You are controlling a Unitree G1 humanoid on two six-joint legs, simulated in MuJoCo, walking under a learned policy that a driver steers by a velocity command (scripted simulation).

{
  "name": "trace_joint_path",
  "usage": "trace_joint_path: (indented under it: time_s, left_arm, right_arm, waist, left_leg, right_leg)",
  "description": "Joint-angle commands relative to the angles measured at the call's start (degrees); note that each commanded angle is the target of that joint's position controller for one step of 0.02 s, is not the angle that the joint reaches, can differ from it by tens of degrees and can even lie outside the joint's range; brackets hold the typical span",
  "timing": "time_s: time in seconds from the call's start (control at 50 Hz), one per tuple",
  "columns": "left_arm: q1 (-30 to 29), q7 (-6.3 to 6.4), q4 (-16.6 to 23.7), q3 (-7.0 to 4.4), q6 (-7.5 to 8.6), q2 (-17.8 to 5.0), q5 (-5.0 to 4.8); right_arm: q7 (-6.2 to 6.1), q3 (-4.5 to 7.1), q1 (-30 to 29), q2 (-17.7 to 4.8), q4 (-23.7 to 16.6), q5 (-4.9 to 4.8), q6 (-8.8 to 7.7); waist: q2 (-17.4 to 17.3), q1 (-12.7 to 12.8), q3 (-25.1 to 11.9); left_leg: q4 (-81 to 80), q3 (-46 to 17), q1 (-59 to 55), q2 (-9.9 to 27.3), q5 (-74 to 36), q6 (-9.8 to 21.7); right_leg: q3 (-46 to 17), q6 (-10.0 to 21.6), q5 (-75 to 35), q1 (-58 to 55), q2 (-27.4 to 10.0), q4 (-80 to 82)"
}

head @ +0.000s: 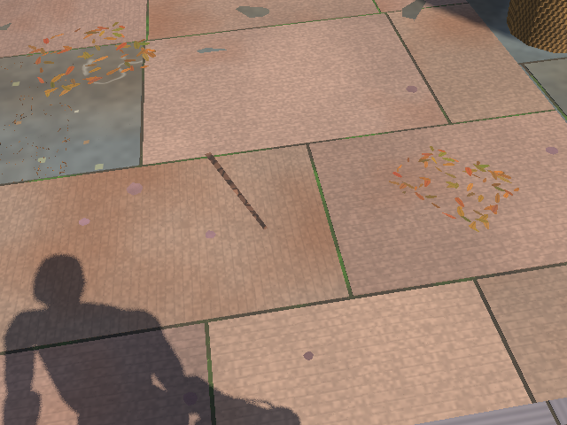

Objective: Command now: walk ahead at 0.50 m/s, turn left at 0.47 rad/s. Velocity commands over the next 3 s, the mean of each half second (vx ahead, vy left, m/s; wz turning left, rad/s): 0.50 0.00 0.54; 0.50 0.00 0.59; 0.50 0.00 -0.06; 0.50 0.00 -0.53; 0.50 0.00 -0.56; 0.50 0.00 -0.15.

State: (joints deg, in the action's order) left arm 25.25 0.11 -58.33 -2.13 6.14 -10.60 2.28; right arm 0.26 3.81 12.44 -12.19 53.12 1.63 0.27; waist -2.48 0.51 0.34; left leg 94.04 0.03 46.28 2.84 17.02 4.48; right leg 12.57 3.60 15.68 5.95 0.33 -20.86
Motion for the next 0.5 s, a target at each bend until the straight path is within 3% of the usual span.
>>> trace_joint_path:
  time_s: [0.02,0.06,0.08,0.12,0.14,0.16,0.18,0.2,0.22,0.24,0.26,0.28,0.3,0.32,0.34,0.36,0.38,0.4,0.42,0.44,0.46,0.48,0.5]
  left_arm:
    - [7.5,-0.08,-0.6,0.19,0.69,-3.4,0.74]
    - [8.2,-0.09,-1.4,0.74,1.18,-3.5,1.05]
    - [7.9,0.19,-2.0,1.03,1.24,-3.4,0.88]
    - [7.9,0.91,-2.4,1.31,1.17,-3.8,0.29]
    - [6.3,1.78,-1.8,1.27,0.88,-4.7,-0.33]
    - [5.9,2.40,-1.6,1.19,0.48,-4.9,-0.81]
    - [5.4,2.95,-0.7,1.45,0.21,-5.0,-1.78]
    - [6.0,3.14,-0.3,1.33,0.23,-6.4,-2.81]
    - [5.6,3.27,0.6,0.37,-0.19,-10.0,-2.83]
    - [4.2,2.94,1.8,-0.82,-0.95,-13.3,-2.46]
    - [2.7,1.84,3.3,-1.74,-1.44,-15.2,-2.55]
    - [3.1,0.98,4.9,-2.35,-1.38,-14.9,-2.50]
    - [2.5,-0.98,10.8,-0.60,-1.26,-4.8,-1.64]
    - [10.2,-6.99,5.6,-1.26,-1.31,-8.1,4.54]
    - [2.5,-6.94,9.5,-2.32,0.77,-8.6,2.48]
    - [-2.2,-5.83,11.8,-0.68,1.68,-5.8,2.35]
    - [-4.1,-4.51,14.7,0.55,1.83,-3.5,3.38]
    - [-5.2,-3.49,15.5,1.60,1.21,-2.5,2.87]
    - [-5.3,-2.71,16.3,1.97,0.06,-2.9,1.44]
    - [-5.7,-2.43,16.8,2.72,-0.60,-2.5,1.21]
    - [-7.3,-2.18,17.9,2.74,-0.81,-3.5,0.73]
    - [-9.6,-1.54,19.3,2.44,-0.18,-4.9,0.52]
    - [-12.8,-1.03,20.6,2.19,0.63,-6.3,0.17]
  right_arm:
    - [-1.53,-1.70,-10.2,3.9,-8.7,-0.27,0.07]
    - [-2.03,-2.83,-16.0,4.6,-13.3,-0.18,-0.08]
    - [-1.90,-3.47,-17.6,5.0,-15.4,0.04,-0.07]
    - [-1.12,-4.24,-19.6,4.6,-18.3,0.29,0.05]
    - [0.01,-4.44,-17.8,3.7,-18.6,0.51,0.22]
    - [0.76,-4.85,-18.2,4.2,-18.9,0.49,0.51]
    - [1.28,-5.05,-17.9,4.7,-18.4,0.07,0.56]
    - [1.20,-4.94,-15.5,4.0,-17.8,-0.40,0.48]
    - [0.97,-4.35,-10.8,2.6,-16.7,-0.45,0.57]
    - [0.99,-3.50,-4.0,0.7,-15.2,-0.46,0.40]
    - [1.19,-2.31,3.3,-2.4,-13.6,-0.74,-0.06]
    - [1.32,-0.67,6.4,-5.5,-13.2,-0.64,-0.71]
    - [1.11,1.62,1.5,-13.3,-12.3,-1.17,-0.82]
    - [1.53,0.90,26.0,-14.9,-5.2,1.51,-1.29]
    - [1.80,2.30,24.9,-14.5,-1.7,1.65,-2.61]
    - [2.65,1.53,15.8,-11.1,0.2,1.21,-4.06]
    - [3.32,0.19,9.6,-7.0,0.5,1.36,-5.10]
    - [3.77,-1.92,6.0,-1.6,1.9,2.45,-5.55]
    - [4.69,-3.52,3.4,1.2,2.6,4.53,-5.95]
    - [5.09,-3.94,2.3,1.1,3.1,4.22,-6.78]
    - [5.55,-3.47,-0.3,-1.3,1.7,3.65,-7.93]
    - [5.35,-3.49,-0.1,-2.5,1.0,3.09,-9.17]
    - [4.60,-3.42,2.5,-3.8,1.5,3.16,-10.01]
  waist:
    - [6.1,0.7,6.4]
    - [4.2,0.1,8.8]
    - [3.4,-1.5,9.3]
    - [3.9,-2.0,8.6]
    - [3.8,-3.5,7.1]
    - [4.3,-2.9,5.6]
    - [3.3,-2.6,4.4]
    - [4.1,-3.7,1.5]
    - [8.2,-5.9,-2.6]
    - [13.4,-8.7,-7.8]
    - [16.9,-10.6,-13.7]
    - [15.3,-12.2,-16.9]
    - [-5.0,-5.6,-16.3]
    - [-3.8,-12.4,-21.6]
    - [-0.6,-10.2,-2.1]
    - [5.4,-6.4,-0.4]
    - [6.5,-3.1,-1.4]
    - [6.6,0.3,-2.9]
    - [7.3,4.2,-1.7]
    - [5.6,5.8,-1.8]
    - [4.3,6.8,-2.3]
    - [2.3,7.0,-2.1]
    - [1.6,5.6,-3.0]
  left_leg:
    - [19.9,-1.4,27.6,0.0,5.0,1.9]
    - [18.7,-1.2,32.3,-0.6,6.5,2.8]
    - [15.1,-1.5,31.9,-0.2,6.0,3.3]
    - [4.2,3.4,27.0,-0.5,4.8,2.8]
    - [-5.5,5.2,19.7,1.4,2.5,2.7]
    - [-12.5,8.5,12.5,1.2,1.7,3.0]
    - [-19.3,12.0,4.4,-0.2,2.6,4.3]
    - [-24.0,16.5,-5.5,-4.0,2.5,5.6]
    - [-27.6,17.5,-11.0,-6.8,4.5,6.4]
    - [-31.9,15.7,-15.6,-8.6,6.4,7.9]
    - [-38.6,11.2,-22.6,-10.3,8.9,9.8]
    - [-48.1,-0.2,-34.4,-8.9,9.3,11.5]
    - [-63.9,-34.8,-46.8,7.0,10.3,16.8]
    - [-71.6,-52.6,-56.5,7.8,2.8,12.2]
    - [-71.2,-46.9,-48.0,8.9,5.2,4.9]
    - [-69.0,-38.3,-39.5,7.7,1.4,6.1]
    - [-68.1,-32.8,-35.7,5.8,2.3,7.2]
    - [-68.1,-30.8,-30.7,4.7,6.1,8.5]
    - [-69.6,-29.2,-24.1,4.6,2.5,6.7]
    - [-70.0,-25.0,-21.5,3.1,-0.5,5.2]
    - [-72.0,-18.5,-15.6,0.5,-1.7,3.3]
    - [-73.2,-14.2,-11.7,-2.5,-3.7,1.0]
    - [-72.6,-11.8,-10.0,-5.2,-6.0,-0.3]
  right_leg:
    - [-13.9,4.9,-3.4,-6.2,-20.2,9.7]
    - [-11.3,3.4,-2.6,-4.4,-19.5,11.5]
    - [-9.4,2.0,-3.3,-2.7,-18.6,12.2]
    - [-4.7,1.5,-6.5,0.1,-15.1,14.6]
    - [-1.3,2.3,-12.9,1.8,-14.4,16.4]
    - [1.0,3.1,-19.1,2.1,-13.5,18.1]
    - [3.3,3.7,-33.7,1.6,-13.7,17.9]
    - [4.9,3.8,-63.3,0.5,-13.9,13.1]
    - [4.7,3.5,-83.6,-4.0,-15.5,4.9]
    - [4.3,3.2,-92.5,-10.0,-17.0,-6.5]
    - [3.0,2.7,-91.6,-13.7,-18.0,-19.6]
    - [2.3,0.6,-72.0,-5.4,-17.1,-36.0]
    - [0.5,-3.8,-0.8,22.1,-4.2,-60.4]
    - [-28.5,2.4,-9.3,35.5,2.4,-76.1]
    - [-29.9,2.4,-11.4,52.0,2.1,-83.5]
    - [-28.6,2.5,-12.0,51.3,1.2,-85.4]
    - [-27.7,3.3,-9.3,52.3,1.1,-86.9]
    - [-27.1,5.3,-10.7,54.9,0.3,-93.7]
    - [-27.4,5.9,-14.5,55.7,-1.1,-93.8]
    - [-25.9,6.2,-15.1,57.8,-1.8,-92.6]
    - [-22.5,5.6,-14.9,52.6,-3.7,-84.4]
    - [-19.6,4.4,-14.0,47.9,-4.2,-80.0]
    - [-17.1,2.4,-13.4,44.2,-3.8,-75.8]
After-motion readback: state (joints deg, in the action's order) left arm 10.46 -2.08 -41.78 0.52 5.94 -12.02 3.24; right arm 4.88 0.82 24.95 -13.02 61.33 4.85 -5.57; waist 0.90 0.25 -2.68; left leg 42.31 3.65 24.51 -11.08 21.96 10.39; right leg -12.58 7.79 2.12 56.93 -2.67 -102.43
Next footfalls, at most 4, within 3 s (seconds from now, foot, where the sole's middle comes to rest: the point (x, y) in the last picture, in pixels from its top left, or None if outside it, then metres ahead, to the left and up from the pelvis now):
0.28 left None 0.33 0.11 -0.68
0.78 right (271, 333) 0.70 0.10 -0.68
1.26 left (121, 312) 0.76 0.47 -0.68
1.78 right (190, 204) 1.13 0.34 -0.68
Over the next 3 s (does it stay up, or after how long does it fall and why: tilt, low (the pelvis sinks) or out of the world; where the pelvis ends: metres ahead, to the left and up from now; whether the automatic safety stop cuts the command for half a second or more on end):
stays up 1.58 0.39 0.10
